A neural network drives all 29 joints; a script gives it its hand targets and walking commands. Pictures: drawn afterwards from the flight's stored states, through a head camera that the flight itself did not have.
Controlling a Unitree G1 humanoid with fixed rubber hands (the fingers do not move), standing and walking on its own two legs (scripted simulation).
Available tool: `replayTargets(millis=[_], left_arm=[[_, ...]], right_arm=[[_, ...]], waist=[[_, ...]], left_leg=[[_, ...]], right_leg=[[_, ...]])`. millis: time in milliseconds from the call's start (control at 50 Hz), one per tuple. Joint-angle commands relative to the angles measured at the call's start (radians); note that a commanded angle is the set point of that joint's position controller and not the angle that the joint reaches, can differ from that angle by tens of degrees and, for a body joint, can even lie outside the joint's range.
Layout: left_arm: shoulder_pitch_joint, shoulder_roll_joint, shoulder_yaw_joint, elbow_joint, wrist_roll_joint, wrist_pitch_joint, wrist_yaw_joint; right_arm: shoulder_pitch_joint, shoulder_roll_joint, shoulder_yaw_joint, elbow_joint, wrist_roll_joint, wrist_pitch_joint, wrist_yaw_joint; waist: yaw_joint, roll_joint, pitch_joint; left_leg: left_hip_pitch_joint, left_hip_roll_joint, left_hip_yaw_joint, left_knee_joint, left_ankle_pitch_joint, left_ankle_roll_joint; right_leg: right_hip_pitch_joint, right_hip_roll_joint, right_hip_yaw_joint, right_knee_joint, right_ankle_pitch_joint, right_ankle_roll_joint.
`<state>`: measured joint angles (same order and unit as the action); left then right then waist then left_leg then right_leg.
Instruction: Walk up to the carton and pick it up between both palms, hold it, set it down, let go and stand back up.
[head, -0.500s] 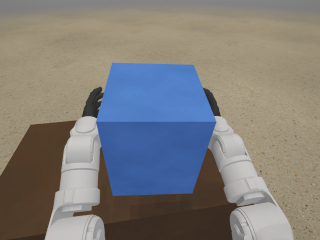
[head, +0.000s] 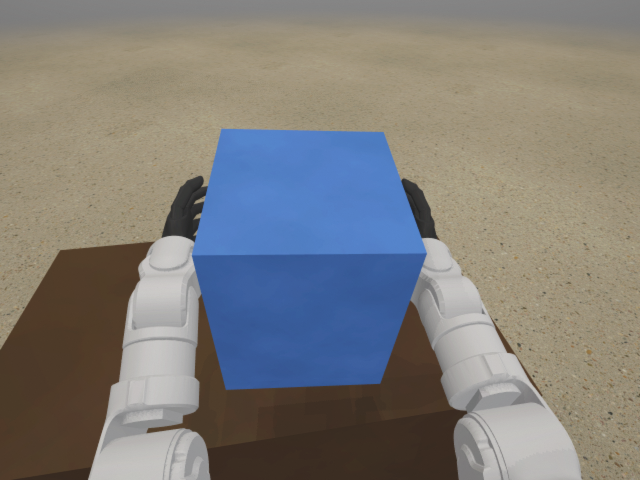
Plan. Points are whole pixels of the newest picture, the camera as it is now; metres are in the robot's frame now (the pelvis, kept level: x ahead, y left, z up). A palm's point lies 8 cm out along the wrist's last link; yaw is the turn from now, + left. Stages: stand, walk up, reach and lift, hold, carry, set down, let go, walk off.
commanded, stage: set down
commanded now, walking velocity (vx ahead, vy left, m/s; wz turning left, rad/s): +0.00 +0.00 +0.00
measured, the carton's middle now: (304, 261) +0.36 +0.02 +0.16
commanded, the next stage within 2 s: none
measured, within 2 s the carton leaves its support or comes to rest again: neither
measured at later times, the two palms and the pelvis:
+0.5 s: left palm (199, 255) +0.39 +0.16 +0.15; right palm (414, 261) +0.39 -0.13 +0.13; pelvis +0.02 +0.00 +0.00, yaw +0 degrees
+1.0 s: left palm (202, 273) +0.39 +0.16 +0.12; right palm (409, 271) +0.40 -0.13 +0.10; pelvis +0.02 +0.00 +0.00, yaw +0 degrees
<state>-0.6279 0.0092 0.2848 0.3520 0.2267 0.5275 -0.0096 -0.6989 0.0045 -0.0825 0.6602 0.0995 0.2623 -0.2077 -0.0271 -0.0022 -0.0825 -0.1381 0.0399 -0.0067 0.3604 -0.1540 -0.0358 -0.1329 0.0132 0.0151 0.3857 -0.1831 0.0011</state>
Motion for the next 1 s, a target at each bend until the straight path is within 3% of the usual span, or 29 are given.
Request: replayTargets(millis=[0, 80, 100, 120, 140, 160, 200, 240, 260, 300, 340, 380, 420, 440, 460, 500, 540, 560, 600, 620, 680, 740, 760, 780, 820, 860, 920, 940, 980], left_arm=[[-0.662, -0.548, -0.302, -0.001, -0.001, -0.107, -0.170], [-0.595, -0.593, -0.383, -0.019, -0.041, -0.148, -0.143], [-0.644, -0.593, -0.398, -0.078, -0.048, -0.165, -0.143], [-0.596, -0.583, -0.381, -0.052, -0.037, -0.167, -0.136], [-0.597, -0.581, -0.380, -0.060, -0.036, -0.161, -0.138], [-0.557, -0.560, -0.350, -0.022, -0.004, -0.165, -0.138], [-0.499, -0.560, -0.352, -0.045, 0.003, -0.170, -0.136], [-0.422, -0.578, -0.362, -0.004, 0.013, -0.164, -0.140], [-0.384, -0.581, -0.372, -0.043, 0.000, -0.157, -0.146], [-0.393, -0.582, -0.396, -0.069, -0.015, -0.157, -0.145], [-0.344, -0.585, -0.394, -0.082, 0.009, -0.160, -0.135], [-0.317, -0.618, -0.425, -0.107, -0.001, -0.161, -0.133], [-0.339, -0.607, -0.438, -0.172, -0.003, -0.174, -0.123], [-0.354, -0.623, -0.474, -0.172, -0.018, -0.191, -0.115], [-0.378, -0.589, -0.442, -0.187, -0.010, -0.192, -0.115], [-0.416, -0.630, -0.471, -0.207, -0.030, -0.210, -0.105], [-0.412, -0.643, -0.507, -0.173, -0.041, -0.224, -0.095], [-0.409, -0.640, -0.501, -0.186, -0.032, -0.224, -0.090], [-0.358, -0.618, -0.461, -0.080, 0.002, -0.225, -0.090], [-0.410, -0.603, -0.408, -0.054, 0.021, -0.231, -0.090], [-0.416, -0.587, -0.341, 0.066, 0.046, -0.214, -0.105], [-0.452, -0.583, -0.349, 0.067, 0.041, -0.238, -0.106], [-0.436, -0.578, -0.350, 0.060, 0.033, -0.245, -0.099], [-0.457, -0.598, -0.354, 0.072, 0.030, -0.254, -0.094], [-0.502, -0.635, -0.391, 0.053, 0.000, -0.300, -0.069], [-0.523, -0.622, -0.387, 0.051, 0.011, -0.334, -0.047], [-0.473, -0.643, -0.411, 0.051, 0.010, -0.370, -0.031], [-0.442, -0.628, -0.385, 0.087, 0.027, -0.370, -0.036], [-0.410, -0.625, -0.381, 0.077, 0.032, -0.375, -0.042]], right_arm=[[-0.801, 0.573, 0.285, -0.259, -0.049, -0.191, 0.159], [-0.760, 0.573, 0.310, -0.287, -0.047, -0.234, 0.152], [-0.728, 0.570, 0.308, -0.244, -0.042, -0.240, 0.153], [-0.710, 0.572, 0.336, -0.261, -0.034, -0.246, 0.153], [-0.719, 0.552, 0.316, -0.260, -0.040, -0.246, 0.151], [-0.671, 0.564, 0.308, -0.218, -0.053, -0.246, 0.155], [-0.653, 0.571, 0.346, -0.257, -0.049, -0.253, 0.152], [-0.614, 0.553, 0.393, -0.264, -0.020, -0.252, 0.145], [-0.578, 0.538, 0.404, -0.289, -0.018, -0.254, 0.135], [-0.574, 0.528, 0.407, -0.294, -0.001, -0.262, 0.124], [-0.596, 0.525, 0.438, -0.357, 0.005, -0.275, 0.121], [-0.575, 0.544, 0.491, -0.401, 0.034, -0.283, 0.115], [-0.593, 0.546, 0.513, -0.405, 0.046, -0.294, 0.116], [-0.570, 0.526, 0.490, -0.377, 0.025, -0.298, 0.122], [-0.588, 0.530, 0.506, -0.409, 0.025, -0.302, 0.119], [-0.643, 0.534, 0.487, -0.460, 0.020, -0.330, 0.122], [-0.648, 0.521, 0.459, -0.430, -0.001, -0.340, 0.124], [-0.632, 0.544, 0.479, -0.420, -0.001, -0.335, 0.128], [-0.544, 0.509, 0.421, -0.301, -0.041, -0.315, 0.138], [-0.566, 0.503, 0.381, -0.257, -0.057, -0.323, 0.153], [-0.585, 0.482, 0.295, -0.203, -0.102, -0.315, 0.175], [-0.590, 0.479, 0.268, -0.162, -0.137, -0.335, 0.187], [-0.616, 0.494, 0.297, -0.232, -0.125, -0.344, 0.183], [-0.622, 0.471, 0.268, -0.206, -0.147, -0.353, 0.194], [-0.675, 0.487, 0.258, -0.243, -0.158, -0.392, 0.209], [-0.667, 0.489, 0.267, -0.197, -0.158, -0.401, 0.222], [-0.594, 0.509, 0.278, -0.177, -0.170, -0.420, 0.219], [-0.588, 0.520, 0.284, -0.155, -0.172, -0.417, 0.223], [-0.517, 0.510, 0.284, -0.125, -0.188, -0.414, 0.212]], waist=[[0.040, -0.066, -0.251], [0.034, -0.034, -0.316], [0.006, -0.030, -0.352], [0.036, -0.055, -0.343], [0.016, -0.022, -0.324], [0.039, -0.039, -0.281], [0.056, -0.079, -0.341], [0.064, -0.065, -0.292], [0.041, -0.073, -0.309], [0.024, -0.062, -0.315], [0.061, -0.050, -0.338], [0.064, -0.062, -0.376], [0.078, -0.033, -0.376], [0.052, -0.022, -0.372], [0.077, -0.035, -0.393], [0.078, -0.027, -0.418], [0.046, -0.028, -0.415], [0.062, -0.030, -0.380], [0.055, -0.039, -0.232], [0.073, -0.026, -0.251], [0.076, -0.068, -0.133], [0.079, -0.039, -0.138], [0.097, -0.064, -0.161], [0.078, -0.044, -0.179], [0.083, -0.023, -0.290], [0.107, -0.008, -0.354], [0.097, -0.013, -0.364], [0.122, -0.019, -0.328], [0.097, -0.045, -0.294]], left_leg=[[0.160, -0.078, 0.051, -0.103, 0.019, 0.063], [0.210, -0.078, 0.041, -0.074, 0.150, 0.037], [0.242, -0.078, 0.043, -0.069, 0.190, 0.029], [0.249, -0.073, 0.037, -0.063, 0.203, 0.035], [0.228, -0.085, 0.047, -0.062, 0.180, 0.035], [0.221, -0.080, 0.046, -0.082, 0.142, 0.043], [0.231, -0.080, 0.052, -0.067, 0.231, 0.040], [0.249, -0.084, 0.038, -0.064, 0.246, 0.042], [0.242, -0.087, 0.034, -0.058, 0.291, 0.034], [0.283, -0.086, 0.029, -0.037, 0.329, 0.023], [0.272, -0.080, 0.023, -0.018, 0.387, 0.017], [0.287, -0.084, 0.024, -0.012, 0.427, 0.019], [0.296, -0.087, 0.020, -0.008, 0.462, 0.010], [0.301, -0.076, 0.017, -0.005, 0.444, 0.001], [0.293, -0.079, 0.028, 0.002, 0.443, 0.010], [0.310, -0.075, 0.033, 0.002, 0.432, 0.005], [0.304, -0.067, 0.029, 0.005, 0.411, -0.002], [0.289, -0.072, 0.034, -0.007, 0.389, -0.002], [0.288, -0.059, 0.037, -0.034, 0.312, 0.007], [0.249, -0.065, 0.052, -0.048, 0.250, 0.012], [0.205, -0.054, 0.061, -0.113, 0.063, 0.052], [0.176, -0.056, 0.066, -0.123, 0.028, 0.045], [0.188, -0.056, 0.062, -0.108, 0.055, 0.055], [0.187, -0.049, 0.061, -0.105, 0.076, 0.044], [0.203, -0.045, 0.059, -0.083, 0.106, 0.021], [0.219, -0.042, 0.063, -0.063, 0.170, 0.015], [0.236, -0.042, 0.065, -0.050, 0.250, 0.008], [0.208, -0.049, 0.076, -0.055, 0.239, 0.022], [0.204, -0.050, 0.072, -0.051, 0.285, 0.019]], right_leg=[[0.145, 0.016, -0.107, -0.149, 0.005, 0.043], [0.187, 0.018, -0.105, -0.134, 0.169, 0.034], [0.195, 0.029, -0.117, -0.138, 0.168, 0.036], [0.209, 0.033, -0.118, -0.137, 0.201, 0.038], [0.197, 0.024, -0.113, -0.140, 0.199, 0.041], [0.211, 0.017, -0.102, -0.150, 0.155, 0.042], [0.244, 0.026, -0.107, -0.134, 0.254, 0.044], [0.252, 0.021, -0.092, -0.133, 0.328, 0.057], [0.272, 0.024, -0.095, -0.123, 0.422, 0.061], [0.258, 0.026, -0.096, -0.123, 0.431, 0.061], [0.286, 0.035, -0.098, -0.108, 0.480, 0.054], [0.317, 0.032, -0.082, -0.110, 0.583, 0.059], [0.289, 0.039, -0.089, -0.104, 0.555, 0.058], [0.264, 0.046, -0.092, -0.106, 0.485, 0.042], [0.268, 0.040, -0.086, -0.110, 0.516, 0.041], [0.247, 0.046, -0.102, -0.109, 0.454, 0.044], [0.213, 0.054, -0.100, -0.125, 0.400, 0.030], [0.222, 0.047, -0.095, -0.133, 0.371, 0.033], [0.148, 0.048, -0.095, -0.152, 0.253, 0.028], [0.134, 0.049, -0.100, -0.160, 0.171, 0.018], [0.066, 0.033, -0.104, -0.185, -0.020, 0.018], [0.058, 0.029, -0.109, -0.186, -0.065, 0.011], [0.070, 0.032, -0.094, -0.177, -0.030, 0.017], [0.053, 0.033, -0.107, -0.176, -0.023, 0.011], [0.033, 0.046, -0.119, -0.161, -0.001, -0.003], [0.023, 0.053, -0.122, -0.154, 0.043, -0.005], [0.040, 0.055, -0.118, -0.149, 0.135, -0.005], [0.052, 0.042, -0.095, -0.150, 0.145, 0.005], [0.095, 0.045, -0.110, -0.144, 0.223, 0.017]])
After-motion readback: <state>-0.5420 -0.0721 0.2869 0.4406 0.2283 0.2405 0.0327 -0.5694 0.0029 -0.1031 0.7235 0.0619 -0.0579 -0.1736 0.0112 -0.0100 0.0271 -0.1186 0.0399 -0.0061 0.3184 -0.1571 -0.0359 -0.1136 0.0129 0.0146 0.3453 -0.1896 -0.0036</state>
